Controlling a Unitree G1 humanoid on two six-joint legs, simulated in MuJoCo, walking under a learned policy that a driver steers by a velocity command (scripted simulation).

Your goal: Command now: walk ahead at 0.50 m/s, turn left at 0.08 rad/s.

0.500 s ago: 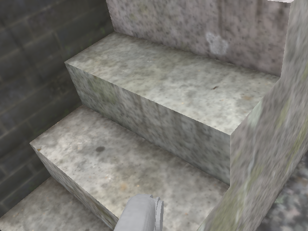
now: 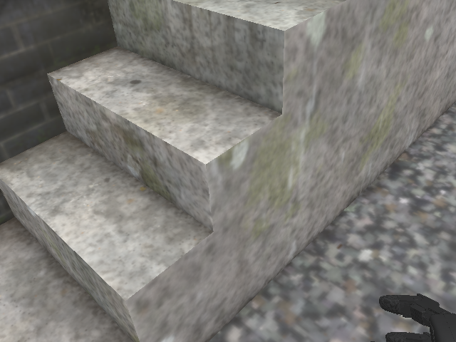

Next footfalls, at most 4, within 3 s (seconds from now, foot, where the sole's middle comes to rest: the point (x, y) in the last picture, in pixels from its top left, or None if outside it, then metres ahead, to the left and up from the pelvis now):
0.10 left None -0.11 0.06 -0.63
0.46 right None -0.38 -0.09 -0.64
0.98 left None -0.48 0.18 -0.64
1.56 right None -0.23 -0.10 -0.64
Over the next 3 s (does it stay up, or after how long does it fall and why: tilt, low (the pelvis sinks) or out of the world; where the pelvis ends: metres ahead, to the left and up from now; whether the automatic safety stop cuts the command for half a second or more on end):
stays up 0.38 -0.10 0.14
